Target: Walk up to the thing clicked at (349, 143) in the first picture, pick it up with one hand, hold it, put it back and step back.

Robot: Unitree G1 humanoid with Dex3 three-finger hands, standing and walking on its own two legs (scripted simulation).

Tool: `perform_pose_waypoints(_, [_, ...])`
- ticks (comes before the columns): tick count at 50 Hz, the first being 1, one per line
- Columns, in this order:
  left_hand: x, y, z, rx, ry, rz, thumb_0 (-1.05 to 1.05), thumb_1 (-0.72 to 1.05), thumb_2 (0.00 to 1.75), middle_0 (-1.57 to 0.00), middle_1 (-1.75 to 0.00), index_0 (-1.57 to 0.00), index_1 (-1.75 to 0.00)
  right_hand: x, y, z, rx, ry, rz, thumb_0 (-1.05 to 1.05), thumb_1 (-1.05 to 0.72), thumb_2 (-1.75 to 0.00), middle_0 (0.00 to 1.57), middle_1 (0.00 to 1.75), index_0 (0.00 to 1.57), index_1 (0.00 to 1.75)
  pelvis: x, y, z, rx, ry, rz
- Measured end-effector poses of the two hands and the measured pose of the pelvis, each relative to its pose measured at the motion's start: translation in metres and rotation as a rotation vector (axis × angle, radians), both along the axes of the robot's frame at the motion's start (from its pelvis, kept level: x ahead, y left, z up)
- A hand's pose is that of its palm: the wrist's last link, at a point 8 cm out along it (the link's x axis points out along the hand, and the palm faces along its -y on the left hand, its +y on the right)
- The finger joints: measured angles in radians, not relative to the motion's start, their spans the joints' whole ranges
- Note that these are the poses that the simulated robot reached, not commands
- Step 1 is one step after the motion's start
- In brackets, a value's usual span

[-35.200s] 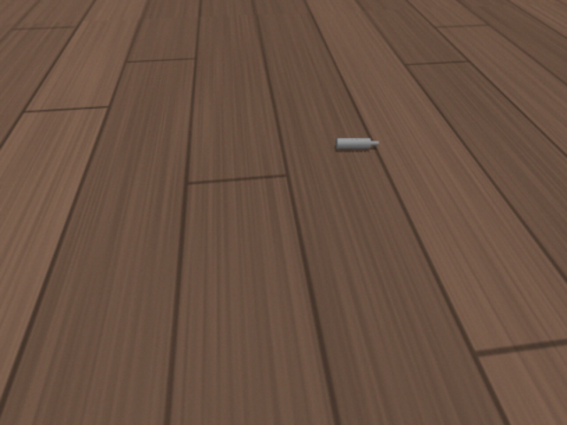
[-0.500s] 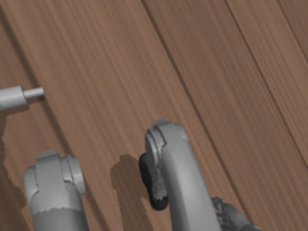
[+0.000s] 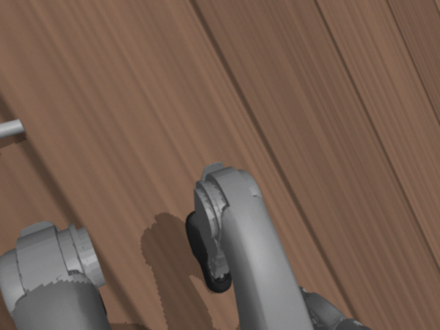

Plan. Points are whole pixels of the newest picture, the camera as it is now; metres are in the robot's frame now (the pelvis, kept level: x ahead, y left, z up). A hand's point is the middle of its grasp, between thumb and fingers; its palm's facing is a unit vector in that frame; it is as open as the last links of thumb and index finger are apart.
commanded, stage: rest palm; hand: left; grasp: from above
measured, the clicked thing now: out of the picture +0.46 +0.30 -0.27
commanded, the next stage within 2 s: close in 0.06 s
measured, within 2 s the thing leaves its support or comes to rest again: neither
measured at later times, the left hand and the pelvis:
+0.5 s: hand out of the picture +0.43 +0.31 -0.24, palm faces -0.45 -0.14 -0.88, open 12.2 cm; pelvis -0.01 +0.00 +0.00, yaw -1 degrees
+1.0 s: hand out of the picture +0.43 +0.32 -0.24, palm faces -0.45 -0.16 -0.88, open 11.0 cm; pelvis -0.01 +0.00 +0.00, yaw -2 degrees
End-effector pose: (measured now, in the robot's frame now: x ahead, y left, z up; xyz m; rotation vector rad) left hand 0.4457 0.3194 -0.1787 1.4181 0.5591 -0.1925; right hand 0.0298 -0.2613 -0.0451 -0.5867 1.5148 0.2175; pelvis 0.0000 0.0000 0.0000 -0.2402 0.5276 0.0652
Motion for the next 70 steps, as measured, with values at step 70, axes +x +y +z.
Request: perform_pose_waypoints(70, [-0.007, 0.000, -0.004, 0.014, -0.004, -0.012, 0.01, 0.15, 0.62, -0.55, -0.79, -0.56, -0.74, 0.004, 0.004, 0.011, 0.025, -0.033, 0.086, 0.00, -0.90, -0.90, 0.20, 0.30, 0.20, 0.30, -0.011, 0.002, 0.004, -0.021, -0.045, -0.014])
